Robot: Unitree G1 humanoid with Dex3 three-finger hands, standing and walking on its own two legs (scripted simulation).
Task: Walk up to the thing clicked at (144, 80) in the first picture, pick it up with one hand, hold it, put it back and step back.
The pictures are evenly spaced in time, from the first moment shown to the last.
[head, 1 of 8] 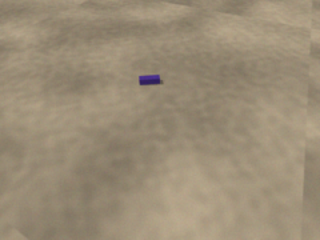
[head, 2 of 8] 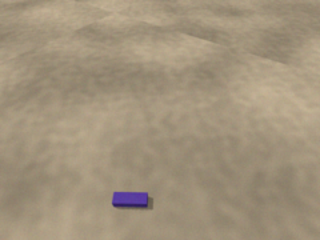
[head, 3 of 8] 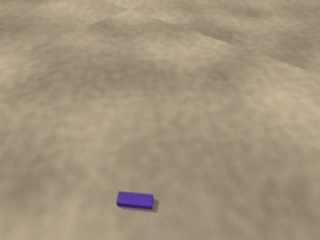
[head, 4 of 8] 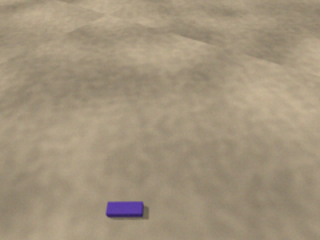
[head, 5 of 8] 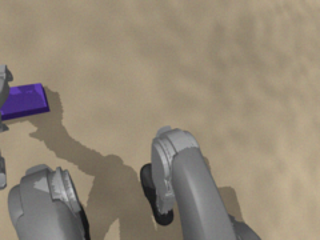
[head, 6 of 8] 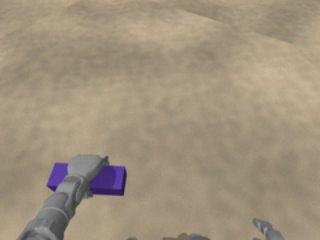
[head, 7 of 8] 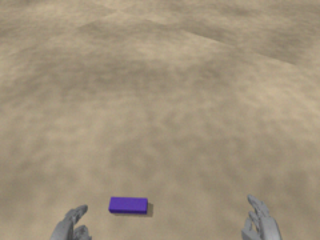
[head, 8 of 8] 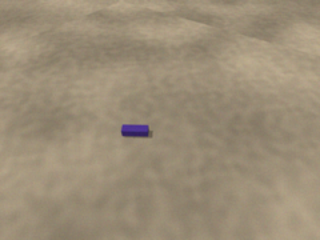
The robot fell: no
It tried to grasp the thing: yes
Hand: left
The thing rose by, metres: 0.68
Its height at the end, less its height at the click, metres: +0.00
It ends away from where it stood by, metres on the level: 0.01
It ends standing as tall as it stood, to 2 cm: yes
